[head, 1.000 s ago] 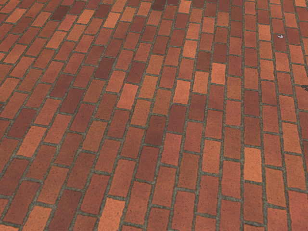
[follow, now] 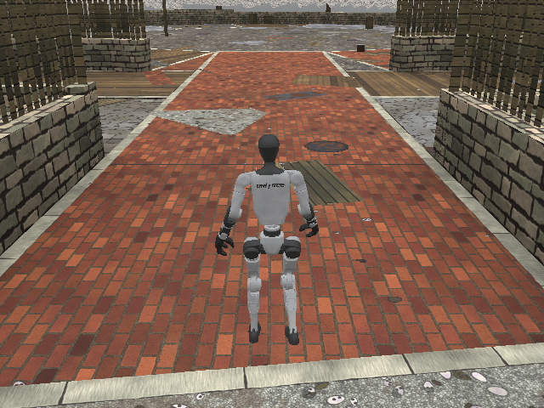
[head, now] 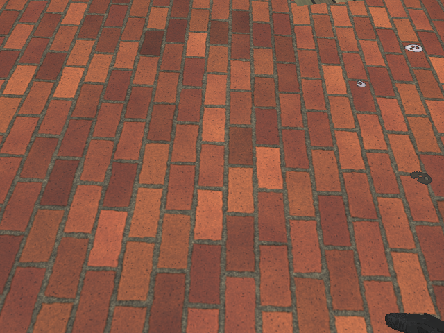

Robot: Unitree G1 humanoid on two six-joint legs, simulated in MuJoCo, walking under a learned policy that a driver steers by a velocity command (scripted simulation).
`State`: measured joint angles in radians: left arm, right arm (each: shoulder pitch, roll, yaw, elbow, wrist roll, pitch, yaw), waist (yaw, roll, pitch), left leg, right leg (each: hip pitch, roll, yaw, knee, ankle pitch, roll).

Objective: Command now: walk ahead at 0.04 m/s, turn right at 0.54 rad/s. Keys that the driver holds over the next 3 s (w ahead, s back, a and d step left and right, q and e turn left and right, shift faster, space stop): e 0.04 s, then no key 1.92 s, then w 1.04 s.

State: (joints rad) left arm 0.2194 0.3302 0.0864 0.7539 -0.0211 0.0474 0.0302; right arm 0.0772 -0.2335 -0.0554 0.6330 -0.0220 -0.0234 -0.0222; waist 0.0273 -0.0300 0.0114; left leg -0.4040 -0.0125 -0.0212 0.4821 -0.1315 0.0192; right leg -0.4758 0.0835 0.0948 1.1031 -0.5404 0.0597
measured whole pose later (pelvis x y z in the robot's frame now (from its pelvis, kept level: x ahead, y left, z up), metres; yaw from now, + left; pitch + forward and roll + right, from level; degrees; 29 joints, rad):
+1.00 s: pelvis +0.02 -0.03 +0.00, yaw -7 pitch -3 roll +0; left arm 0.18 0.24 0.04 0.98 0.00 0.02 0.02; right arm 0.19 -0.24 -0.04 0.95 -0.01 0.00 -0.03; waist 0.00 0.00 0.05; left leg -0.17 0.03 -0.02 0.50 -0.28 -0.03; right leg -0.17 0.02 0.03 0.50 -0.28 0.00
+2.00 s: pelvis +0.02 -0.02 +0.00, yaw -6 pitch -1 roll +0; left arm 0.26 0.19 0.01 1.10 0.00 0.01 0.04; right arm 0.26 -0.19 -0.02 1.11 0.00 0.00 -0.04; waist 0.00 0.00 0.04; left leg -0.20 0.02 -0.02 0.51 -0.28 -0.03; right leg -0.20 0.01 0.02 0.50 -0.28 0.00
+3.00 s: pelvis +0.44 -0.07 +0.01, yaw -5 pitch +1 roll -2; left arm 0.36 0.23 0.04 1.03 0.00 -0.10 -0.01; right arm 0.11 -0.26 -0.06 0.89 0.01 -0.09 -0.02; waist 0.06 0.04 0.00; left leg -0.70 0.15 -0.05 0.82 -0.02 0.01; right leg -0.06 0.09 -0.05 0.21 -0.17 -0.07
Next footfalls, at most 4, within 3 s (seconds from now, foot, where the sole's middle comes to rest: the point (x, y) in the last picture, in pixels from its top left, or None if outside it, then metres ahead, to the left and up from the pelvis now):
0.24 right None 0.04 -0.15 -0.77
0.50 left None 0.07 0.11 -0.77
2.66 right None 0.44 -0.15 -0.77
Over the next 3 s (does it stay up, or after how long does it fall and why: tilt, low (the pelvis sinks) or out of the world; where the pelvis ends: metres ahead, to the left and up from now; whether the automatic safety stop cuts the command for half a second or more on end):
stays up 0.44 -0.07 0.01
